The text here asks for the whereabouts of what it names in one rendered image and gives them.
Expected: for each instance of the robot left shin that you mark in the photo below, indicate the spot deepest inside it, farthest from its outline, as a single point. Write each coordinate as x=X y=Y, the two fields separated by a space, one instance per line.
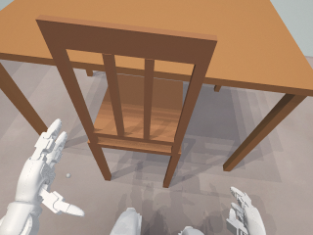
x=130 y=210

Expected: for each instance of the left robot hand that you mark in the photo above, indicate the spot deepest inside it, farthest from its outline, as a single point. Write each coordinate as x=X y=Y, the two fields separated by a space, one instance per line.
x=39 y=168

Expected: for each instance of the table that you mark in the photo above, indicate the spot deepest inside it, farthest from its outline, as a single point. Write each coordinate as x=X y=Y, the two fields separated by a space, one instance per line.
x=254 y=49

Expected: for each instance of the chair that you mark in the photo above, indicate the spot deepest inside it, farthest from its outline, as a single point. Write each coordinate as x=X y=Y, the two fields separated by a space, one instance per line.
x=138 y=113

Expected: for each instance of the right robot hand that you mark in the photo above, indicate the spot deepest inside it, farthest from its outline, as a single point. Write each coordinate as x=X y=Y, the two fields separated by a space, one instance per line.
x=249 y=221

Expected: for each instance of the left robot thigh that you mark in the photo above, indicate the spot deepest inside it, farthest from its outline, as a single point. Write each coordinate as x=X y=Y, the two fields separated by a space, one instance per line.
x=128 y=223

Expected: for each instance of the robot left forearm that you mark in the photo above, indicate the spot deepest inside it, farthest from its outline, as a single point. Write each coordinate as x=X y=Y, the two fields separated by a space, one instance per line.
x=22 y=218

